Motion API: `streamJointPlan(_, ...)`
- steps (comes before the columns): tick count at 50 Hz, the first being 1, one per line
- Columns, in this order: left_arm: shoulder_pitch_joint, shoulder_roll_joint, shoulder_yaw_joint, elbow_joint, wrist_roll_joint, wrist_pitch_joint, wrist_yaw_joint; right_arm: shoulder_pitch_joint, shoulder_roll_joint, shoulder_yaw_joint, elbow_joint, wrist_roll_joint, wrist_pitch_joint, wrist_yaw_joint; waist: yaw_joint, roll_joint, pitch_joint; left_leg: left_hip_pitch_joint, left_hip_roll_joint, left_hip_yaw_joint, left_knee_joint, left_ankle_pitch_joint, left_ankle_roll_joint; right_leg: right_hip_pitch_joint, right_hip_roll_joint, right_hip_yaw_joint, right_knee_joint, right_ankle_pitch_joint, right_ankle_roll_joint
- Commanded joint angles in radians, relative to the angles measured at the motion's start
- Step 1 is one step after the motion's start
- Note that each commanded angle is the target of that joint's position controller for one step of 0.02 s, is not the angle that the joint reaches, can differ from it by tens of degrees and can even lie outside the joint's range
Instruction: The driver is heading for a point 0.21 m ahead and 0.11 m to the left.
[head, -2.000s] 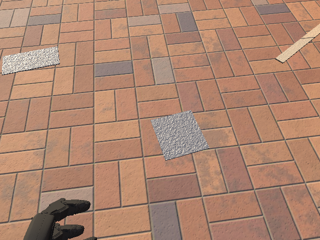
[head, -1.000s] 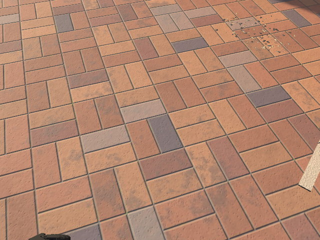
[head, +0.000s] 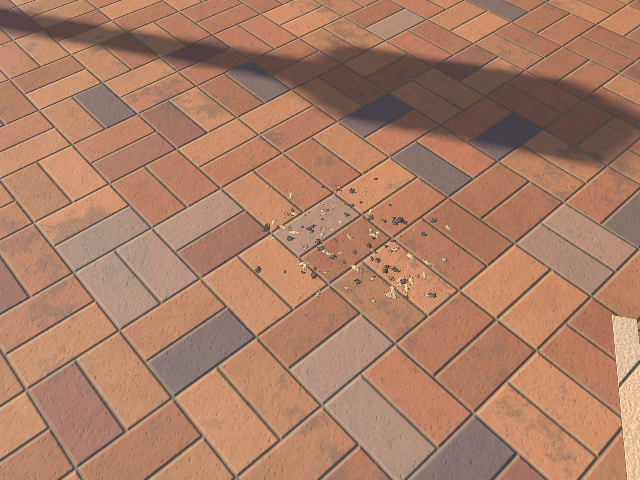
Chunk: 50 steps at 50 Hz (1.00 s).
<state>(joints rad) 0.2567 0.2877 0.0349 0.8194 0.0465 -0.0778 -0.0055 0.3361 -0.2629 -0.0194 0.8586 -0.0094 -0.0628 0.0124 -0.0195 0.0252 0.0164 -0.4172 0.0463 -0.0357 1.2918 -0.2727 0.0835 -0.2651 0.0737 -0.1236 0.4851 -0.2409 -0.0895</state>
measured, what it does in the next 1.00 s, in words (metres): walks ahead: left foot, then right foot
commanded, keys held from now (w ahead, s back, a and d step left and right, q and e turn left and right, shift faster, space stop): shift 1.00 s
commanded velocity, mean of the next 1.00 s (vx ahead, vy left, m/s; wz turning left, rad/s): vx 0.24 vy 0.00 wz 0.09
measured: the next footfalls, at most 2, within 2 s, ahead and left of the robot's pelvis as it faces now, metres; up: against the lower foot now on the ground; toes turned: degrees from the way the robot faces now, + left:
left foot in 0.24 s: +0.44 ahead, +0.10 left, +0.00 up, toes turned +7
right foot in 0.64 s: +0.45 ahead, -0.10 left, +0.00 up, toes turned +6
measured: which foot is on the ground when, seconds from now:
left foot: up 0.00-0.22, down 0.24-1.00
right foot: down 0.00-0.26, up 0.28-0.62, down 0.64-1.00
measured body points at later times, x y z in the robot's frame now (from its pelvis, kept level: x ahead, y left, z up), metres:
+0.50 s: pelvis +0.33 +0.03 +0.00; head +0.37 +0.04 +0.45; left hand +0.41 +0.28 -0.14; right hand +0.41 -0.20 -0.14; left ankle +0.40 +0.10 -0.73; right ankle +0.37 -0.12 -0.69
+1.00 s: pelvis +0.40 -0.01 +0.01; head +0.40 -0.01 +0.46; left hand +0.40 +0.23 -0.14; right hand +0.43 -0.25 -0.15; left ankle +0.40 +0.10 -0.73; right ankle +0.41 -0.11 -0.73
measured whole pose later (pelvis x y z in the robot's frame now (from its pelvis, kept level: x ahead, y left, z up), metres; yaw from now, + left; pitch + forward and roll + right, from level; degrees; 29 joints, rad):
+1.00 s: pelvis +0.40 -0.01 +0.01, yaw +6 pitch -1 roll +0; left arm 0.26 0.18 0.00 1.07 0.01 -0.01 0.04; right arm 0.27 -0.19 -0.01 1.09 -0.01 0.00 -0.03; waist -0.01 0.01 0.01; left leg -0.19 -0.02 0.01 0.38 -0.17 0.02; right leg -0.17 0.02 -0.01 0.39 -0.20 -0.03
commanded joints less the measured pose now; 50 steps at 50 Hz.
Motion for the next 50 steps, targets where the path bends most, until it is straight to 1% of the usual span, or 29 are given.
streamJointPlan(1, 0.071, 0.043, 0.013, 0.000, -0.023, -0.049, 0.001, 0.013, -0.050, -0.013, -0.058, -0.020, 0.032, 0.024, -0.011, -0.046, 0.076, -0.221, 0.089, -0.057, -0.057, 0.010, -0.017, 0.075, -0.313, 0.295, -0.361, 0.119, -0.101)
streamJointPlan(3, 0.077, 0.051, 0.010, 0.022, -0.030, -0.063, -0.005, -0.083, -0.028, -0.006, -0.104, -0.027, 0.030, 0.027, -0.025, -0.057, 0.123, -0.241, 0.060, -0.010, -0.183, 0.070, -0.035, 0.043, -0.273, 0.135, -0.348, 0.599, -0.093)
streamJointPlan(4, 0.046, 0.047, 0.007, 0.023, -0.031, -0.066, -0.009, -0.114, -0.014, 0.002, -0.119, -0.026, 0.021, 0.030, -0.040, -0.065, 0.130, -0.192, 0.040, 0.023, -0.311, 0.151, -0.038, 0.006, -0.224, 0.049, -0.340, 0.721, -0.075)
streamJointPlan(5, 0.018, 0.045, 0.003, 0.022, -0.038, -0.069, -0.011, -0.141, 0.000, 0.010, -0.123, -0.021, 0.008, 0.036, -0.043, -0.067, 0.125, -0.097, 0.009, 0.071, -0.480, 0.258, -0.038, -0.038, -0.169, -0.028, -0.332, 0.742, -0.053)
streamJointPlan(7, 0.094, 0.077, 0.005, 0.052, -0.058, -0.079, -0.009, -0.187, 0.014, 0.018, -0.116, -0.012, -0.009, 0.050, 0.001, -0.067, 0.079, 0.064, -0.061, 0.151, -0.663, 0.491, -0.029, -0.015, -0.173, -0.031, -0.325, 0.750, -0.045)
streamJointPlan(9, 0.109, 0.127, 0.015, 0.071, -0.066, -0.073, 0.001, -0.135, -0.023, 0.010, -0.088, -0.029, -0.009, 0.043, -0.019, -0.092, 0.033, 0.141, -0.112, 0.162, -0.718, 0.498, -0.004, 0.092, -0.206, -0.018, -0.245, 0.890, -0.025)
streamJointPlan(10, 0.108, 0.145, 0.019, 0.075, -0.065, -0.062, 0.010, -0.068, -0.049, 0.001, -0.062, -0.043, -0.010, 0.036, -0.047, -0.107, -0.009, 0.202, -0.142, 0.163, -0.725, 0.455, 0.012, 0.143, -0.215, -0.018, -0.141, 0.971, -0.010)
streamJointPlan(11, 0.092, 0.156, 0.021, 0.077, -0.060, -0.047, 0.019, 0.060, -0.079, -0.012, -0.016, -0.053, -0.016, 0.027, -0.104, -0.116, -0.072, 0.313, -0.149, 0.130, -0.748, 0.446, 0.034, 0.168, -0.210, -0.021, 0.032, 0.972, 0.009)
streamJointPlan(12, 0.072, 0.157, 0.020, 0.074, -0.067, -0.035, 0.029, 0.161, -0.102, -0.022, 0.022, -0.064, -0.024, 0.019, -0.163, -0.114, -0.106, 0.406, -0.100, 0.078, -0.835, 0.544, 0.054, 0.150, -0.184, -0.032, 0.241, 0.834, 0.028)
streamJointPlan(13, 0.118, 0.122, 0.017, 0.067, -0.069, -0.022, 0.033, 0.201, -0.182, -0.040, 0.037, -0.066, -0.030, 0.010, -0.150, 0.011, -0.166, 0.513, 0.063, -0.037, -0.790, 1.072, 0.087, 0.075, -0.070, -0.067, 0.596, 0.289, 0.047)
streamJointPlan(14, 0.406, -0.020, -0.016, 0.091, -0.108, -0.007, 0.029, 0.182, -0.248, -0.055, 0.030, -0.051, -0.028, 0.004, -0.009, 0.234, -0.449, 0.897, 0.404, -0.397, -0.602, 1.734, 0.308, -0.189, 0.044, 0.116, 1.034, -0.453, 0.074)
streamJointPlan(15, 0.337, 0.059, -0.005, 0.098, -0.096, 0.004, 0.041, 0.160, -0.217, -0.060, -0.008, 0.007, -0.019, 0.003, -0.077, 0.051, -0.565, 0.859, 0.396, -0.432, -0.684, 1.587, 0.326, -0.226, 0.035, 0.296, 1.047, -0.363, 0.065)
streamJointPlan(16, 0.232, 0.078, -0.003, 0.069, -0.080, 0.008, 0.039, 0.043, -0.180, -0.051, -0.025, 0.021, -0.011, -0.010, -0.042, 0.034, -0.394, 0.687, 0.338, -0.351, -0.785, 1.272, 0.293, -0.264, -0.025, 0.273, 0.965, -0.279, 0.065)
streamJointPlan(17, 0.164, 0.078, -0.005, 0.060, -0.047, 0.013, 0.036, -0.045, -0.095, -0.026, -0.027, 0.016, -0.003, -0.017, -0.003, -0.026, -0.221, 0.509, 0.277, -0.289, -0.854, 1.057, 0.244, -0.282, -0.070, 0.225, 0.850, -0.244, 0.070)
streamJointPlan(18, 0.123, 0.066, -0.005, 0.059, -0.028, 0.028, 0.033, -0.058, -0.050, -0.010, -0.019, 0.014, -0.005, -0.023, 0.008, -0.040, -0.133, 0.389, 0.242, -0.235, -0.897, 1.034, 0.209, -0.248, -0.092, 0.222, 0.761, -0.225, 0.076)
streamJointPlan(19, 0.147, 0.048, -0.007, 0.071, -0.013, 0.052, 0.028, -0.051, -0.033, 0.000, -0.004, 0.011, -0.004, -0.026, 0.029, -0.034, -0.115, 0.272, 0.216, -0.190, -0.936, 1.014, 0.189, -0.141, -0.098, 0.211, 0.694, -0.198, 0.086)
streamJointPlan(20, 0.165, 0.022, -0.011, 0.081, -0.014, 0.071, 0.025, -0.052, -0.037, 0.003, 0.006, 0.002, -0.006, -0.025, 0.048, -0.019, -0.113, 0.193, 0.199, -0.149, -0.961, 1.006, 0.183, -0.064, -0.096, 0.194, 0.641, -0.188, 0.095)
streamJointPlan(22, 0.168, -0.019, -0.021, 0.087, -0.027, 0.085, 0.023, -0.080, -0.065, -0.001, 0.016, -0.014, -0.017, -0.016, 0.076, 0.017, -0.130, 0.132, 0.165, -0.072, -0.972, 1.038, 0.177, 0.003, -0.089, 0.167, 0.523, -0.163, 0.101)
streamJointPlan(24, 0.135, -0.023, -0.025, 0.092, -0.032, 0.087, 0.029, -0.099, -0.064, 0.000, 0.027, -0.019, -0.018, -0.008, 0.076, 0.055, -0.137, 0.127, 0.126, -0.020, -0.972, 0.959, 0.144, 0.030, -0.097, 0.147, 0.360, -0.084, 0.099)
streamJointPlan(27, 0.078, -0.005, -0.023, 0.104, -0.032, 0.096, 0.036, -0.092, -0.066, -0.003, 0.044, -0.015, -0.001, -0.003, 0.048, 0.088, -0.136, 0.104, 0.118, -0.036, -1.001, 0.612, 0.118, 0.073, -0.098, 0.130, 0.247, 0.003, 0.099)
streamJointPlan(30, 0.045, -0.017, -0.027, 0.117, -0.022, 0.096, 0.040, -0.120, -0.065, -0.006, 0.051, -0.006, 0.029, -0.011, 0.054, 0.063, -0.068, 0.014, 0.111, -0.084, -1.011, 0.157, 0.080, 0.143, -0.099, 0.117, 0.071, 0.051, 0.081)
streamJointPlan(31, 0.032, -0.006, -0.027, 0.118, -0.014, 0.090, 0.042, -0.106, -0.052, -0.003, 0.057, -0.008, 0.037, -0.017, 0.048, 0.033, -0.035, -0.014, 0.093, -0.099, -1.004, 0.022, 0.046, 0.161, -0.119, 0.147, -0.013, 0.065, 0.069)
streamJointPlan(32, 0.032, 0.028, -0.024, 0.117, -0.004, 0.079, 0.045, -0.083, -0.033, 0.000, 0.061, -0.012, 0.043, -0.020, 0.034, -0.026, -0.006, -0.024, 0.062, -0.097, -0.967, -0.060, 0.009, 0.157, -0.196, 0.238, -0.098, 0.087, 0.054)
streamJointPlan(33, -0.003, 0.089, -0.013, 0.111, -0.012, 0.073, 0.049, 0.002, -0.009, -0.001, 0.074, -0.002, 0.049, -0.020, -0.034, -0.128, 0.018, 0.003, -0.023, -0.043, -0.935, -0.076, -0.019, 0.089, -0.277, 0.342, -0.147, 0.094, 0.018)
streamJointPlan(34, -0.030, 0.060, -0.016, 0.122, -0.031, 0.071, 0.043, 0.018, 0.009, 0.005, 0.107, 0.004, 0.061, -0.024, -0.033, -0.171, 0.018, 0.187, -0.048, -0.006, -0.923, -0.013, -0.036, -0.093, -0.289, 0.361, -0.216, -0.066, 0.001)
streamJointPlan(35, -0.053, 0.020, -0.026, 0.124, -0.034, 0.064, 0.040, -0.003, -0.007, 0.001, 0.113, 0.002, 0.066, -0.026, -0.036, -0.151, 0.045, 0.270, -0.031, -0.020, -0.922, 0.056, -0.042, -0.163, -0.250, 0.345, -0.252, -0.148, 0.026)
streamJointPlan(38, -0.024, 0.010, -0.025, 0.155, -0.043, 0.054, 0.044, -0.024, -0.037, -0.008, 0.131, -0.004, 0.061, -0.027, -0.021, -0.118, 0.026, 0.274, 0.011, -0.052, -0.944, 0.118, -0.035, -0.075, -0.183, 0.275, -0.231, -0.054, 0.054)
streamJointPlan(42, 0.023, -0.004, -0.022, 0.189, -0.040, 0.055, 0.045, -0.036, -0.016, -0.001, 0.168, 0.001, 0.053, -0.036, 0.005, -0.045, 0.011, 0.231, 0.017, -0.053, -0.970, 0.122, -0.044, 0.026, -0.179, 0.255, -0.194, 0.053, 0.037)
streamJointPlan(50, 0.042, -0.016, -0.022, 0.235, -0.040, 0.059, 0.049, -0.028, -0.002, 0.004, 0.223, 0.001, 0.058, -0.048, 0.013, -0.029, 0.013, 0.245, 0.026, -0.050, -0.969, 0.154, -0.047, 0.060, -0.169, 0.240, -0.181, 0.119, 0.030)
